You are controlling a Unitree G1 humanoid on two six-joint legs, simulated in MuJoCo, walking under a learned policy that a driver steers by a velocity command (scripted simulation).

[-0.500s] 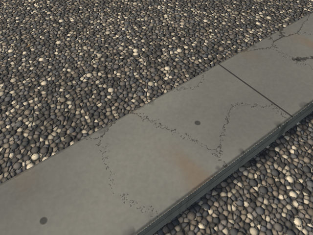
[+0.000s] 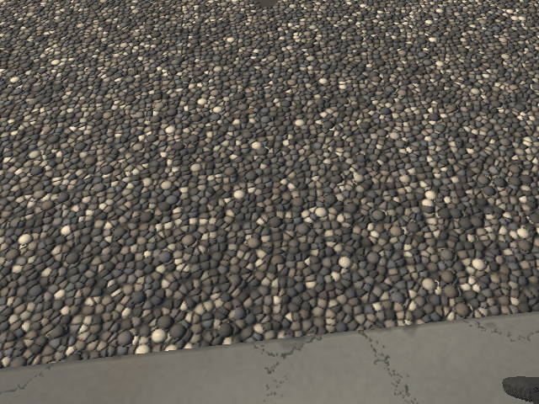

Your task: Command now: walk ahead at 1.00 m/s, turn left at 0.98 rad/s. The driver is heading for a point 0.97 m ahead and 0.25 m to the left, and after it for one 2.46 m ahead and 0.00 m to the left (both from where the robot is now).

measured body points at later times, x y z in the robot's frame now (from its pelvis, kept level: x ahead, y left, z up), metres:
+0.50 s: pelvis +0.44 +0.09 +0.13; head +0.47 +0.11 +0.57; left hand +0.62 +0.37 +0.11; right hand +0.55 -0.18 +0.01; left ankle +0.27 +0.08 -0.60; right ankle +0.69 +0.02 -0.54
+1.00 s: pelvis +0.84 +0.33 +0.11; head +0.87 +0.35 +0.56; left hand +0.59 +0.45 -0.01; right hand +1.19 +0.37 +0.08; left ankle +0.88 +0.48 -0.61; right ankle +0.72 +0.07 -0.57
